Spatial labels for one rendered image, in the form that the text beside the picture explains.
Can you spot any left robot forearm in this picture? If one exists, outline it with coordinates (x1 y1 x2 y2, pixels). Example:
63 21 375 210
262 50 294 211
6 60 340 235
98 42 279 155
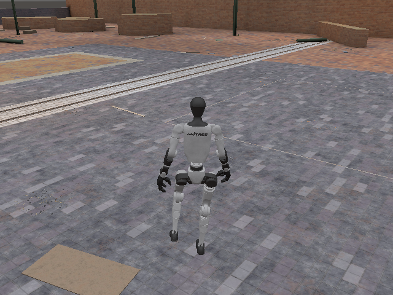
159 148 173 178

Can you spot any humanoid robot head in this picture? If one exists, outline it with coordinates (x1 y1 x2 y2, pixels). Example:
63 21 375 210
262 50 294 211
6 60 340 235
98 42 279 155
187 97 208 127

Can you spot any robot left hand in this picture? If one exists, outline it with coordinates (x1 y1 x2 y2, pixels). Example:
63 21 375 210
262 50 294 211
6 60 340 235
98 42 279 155
157 175 171 192

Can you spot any robot right hand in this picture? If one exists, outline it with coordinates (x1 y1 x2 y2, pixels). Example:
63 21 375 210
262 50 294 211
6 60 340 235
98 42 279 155
216 170 231 183

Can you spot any right robot upper arm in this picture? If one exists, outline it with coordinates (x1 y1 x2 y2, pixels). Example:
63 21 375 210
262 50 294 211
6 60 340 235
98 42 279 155
210 124 226 158

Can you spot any right robot thigh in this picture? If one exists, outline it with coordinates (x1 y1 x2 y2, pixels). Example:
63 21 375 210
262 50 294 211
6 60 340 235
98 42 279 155
199 172 217 218

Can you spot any left robot upper arm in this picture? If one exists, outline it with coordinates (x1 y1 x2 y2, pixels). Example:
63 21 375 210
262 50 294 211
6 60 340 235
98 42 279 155
167 124 185 158

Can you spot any right robot forearm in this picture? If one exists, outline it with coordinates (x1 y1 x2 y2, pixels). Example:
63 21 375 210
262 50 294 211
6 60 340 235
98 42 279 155
219 148 230 172

